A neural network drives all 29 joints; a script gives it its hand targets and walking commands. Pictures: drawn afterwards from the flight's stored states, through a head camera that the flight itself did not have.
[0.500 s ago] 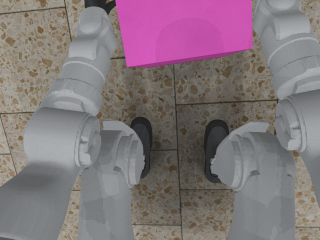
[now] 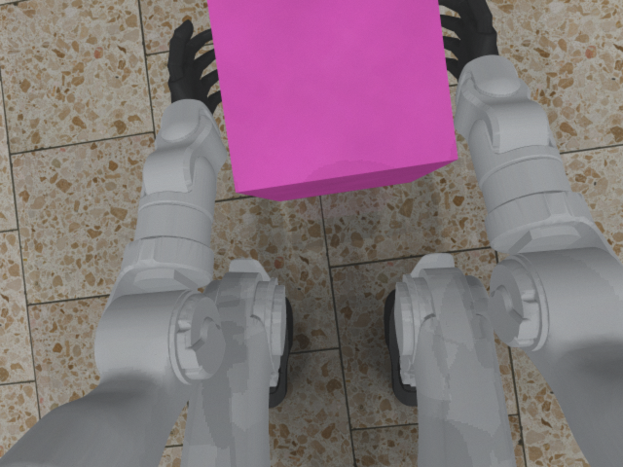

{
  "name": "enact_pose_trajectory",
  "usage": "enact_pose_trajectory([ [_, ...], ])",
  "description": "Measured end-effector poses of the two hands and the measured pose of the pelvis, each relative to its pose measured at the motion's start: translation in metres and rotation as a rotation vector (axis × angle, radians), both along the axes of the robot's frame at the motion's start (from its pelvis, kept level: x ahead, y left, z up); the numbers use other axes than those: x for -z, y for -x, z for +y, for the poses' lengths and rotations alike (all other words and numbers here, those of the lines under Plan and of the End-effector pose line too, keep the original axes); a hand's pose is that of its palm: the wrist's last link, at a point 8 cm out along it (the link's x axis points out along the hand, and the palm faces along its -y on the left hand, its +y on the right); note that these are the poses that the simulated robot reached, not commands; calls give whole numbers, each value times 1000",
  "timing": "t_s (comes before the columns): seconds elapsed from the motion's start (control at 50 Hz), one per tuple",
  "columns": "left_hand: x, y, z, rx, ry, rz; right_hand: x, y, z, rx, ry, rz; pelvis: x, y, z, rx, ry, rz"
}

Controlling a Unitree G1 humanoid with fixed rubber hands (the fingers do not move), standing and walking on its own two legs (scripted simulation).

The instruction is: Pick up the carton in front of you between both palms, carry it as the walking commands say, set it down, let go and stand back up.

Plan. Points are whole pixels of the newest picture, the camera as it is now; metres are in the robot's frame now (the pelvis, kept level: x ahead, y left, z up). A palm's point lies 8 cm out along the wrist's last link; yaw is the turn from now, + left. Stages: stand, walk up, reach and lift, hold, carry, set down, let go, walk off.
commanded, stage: reach and lift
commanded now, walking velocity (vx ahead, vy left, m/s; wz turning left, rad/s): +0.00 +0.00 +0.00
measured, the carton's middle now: (333, 107) +0.52 -0.01 -0.16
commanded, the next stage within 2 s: none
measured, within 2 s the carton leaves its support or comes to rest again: neither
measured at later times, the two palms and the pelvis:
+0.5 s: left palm (99, 59) +0.48 +0.14 +0.08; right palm (578, 13) +0.48 -0.16 +0.08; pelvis +0.01 +0.01 +0.13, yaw -2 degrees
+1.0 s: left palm out of the picture +0.44 +0.14 +0.25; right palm out of the picture +0.44 -0.16 +0.24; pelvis +0.06 +0.00 +0.27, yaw -2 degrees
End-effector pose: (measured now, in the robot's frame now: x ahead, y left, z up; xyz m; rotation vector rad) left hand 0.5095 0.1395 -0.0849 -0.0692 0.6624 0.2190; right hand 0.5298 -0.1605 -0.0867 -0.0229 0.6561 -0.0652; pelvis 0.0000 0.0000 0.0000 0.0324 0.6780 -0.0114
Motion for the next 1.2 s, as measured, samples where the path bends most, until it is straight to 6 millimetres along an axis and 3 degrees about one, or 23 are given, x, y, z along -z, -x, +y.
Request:
enact_pose_trajectory([
  [0.08,-40,10,-5,9,9,12,-44,13,-5,23,-7,14,-24,2,1,13,-2,23],
  [0.2,-87,22,3,13,-8,33,-89,24,3,18,-8,36,-62,4,1,23,-5,50],
  [0.6,-200,38,-1,51,-7,10,-198,55,-1,70,-29,16,-156,-19,5,26,10,18],
  [1.2,-392,84,1,96,-4,19,-390,114,1,115,-32,23,-324,-76,2,31,32,-336],
])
